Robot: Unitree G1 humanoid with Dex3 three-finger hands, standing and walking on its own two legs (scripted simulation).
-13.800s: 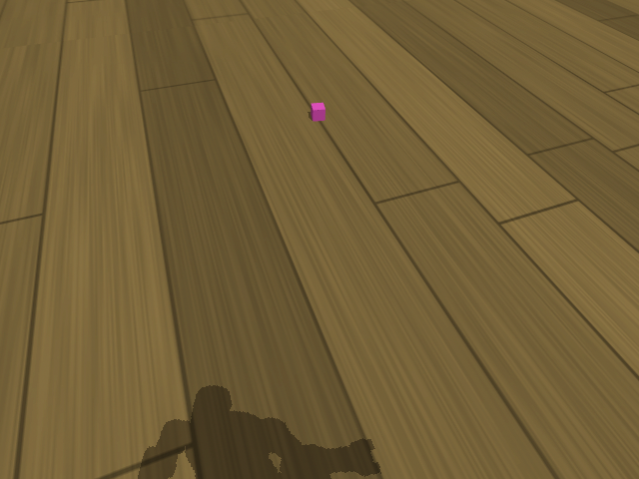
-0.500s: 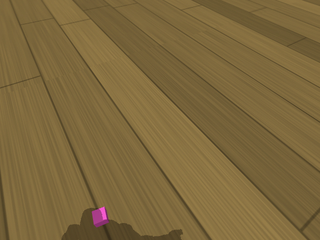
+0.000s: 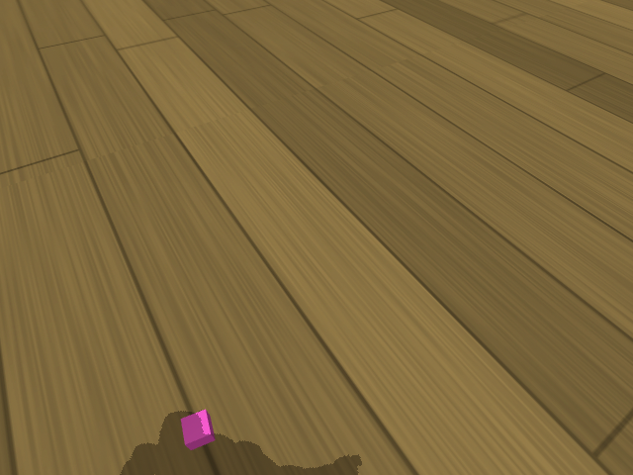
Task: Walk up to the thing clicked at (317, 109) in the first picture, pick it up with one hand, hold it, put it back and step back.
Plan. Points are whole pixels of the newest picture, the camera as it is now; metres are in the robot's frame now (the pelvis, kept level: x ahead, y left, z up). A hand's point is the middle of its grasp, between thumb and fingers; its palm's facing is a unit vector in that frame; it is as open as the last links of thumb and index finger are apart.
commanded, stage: rise first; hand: left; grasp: from above
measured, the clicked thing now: (198, 429) +0.36 +0.32 -0.75
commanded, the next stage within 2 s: none
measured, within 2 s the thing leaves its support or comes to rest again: neither
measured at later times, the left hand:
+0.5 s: hand out of the picture +0.13 +0.27 -0.21, palm faces -0.10 -0.89 -0.44, open 12.1 cm
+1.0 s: hand out of the picture +0.12 +0.29 -0.28, palm faces -0.25 -0.78 -0.57, open 12.8 cm
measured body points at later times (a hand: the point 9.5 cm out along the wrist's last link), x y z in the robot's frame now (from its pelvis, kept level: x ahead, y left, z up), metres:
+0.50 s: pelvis -0.01 +0.01 -0.05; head +0.06 +0.02 +0.39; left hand +0.13 +0.32 -0.18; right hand +0.11 -0.25 -0.16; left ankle +0.00 +0.13 -0.75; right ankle -0.01 -0.12 -0.75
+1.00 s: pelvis -0.02 +0.02 -0.14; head +0.10 +0.03 +0.29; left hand +0.13 +0.33 -0.24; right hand +0.18 -0.23 -0.23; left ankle +0.00 +0.13 -0.75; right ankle -0.01 -0.12 -0.75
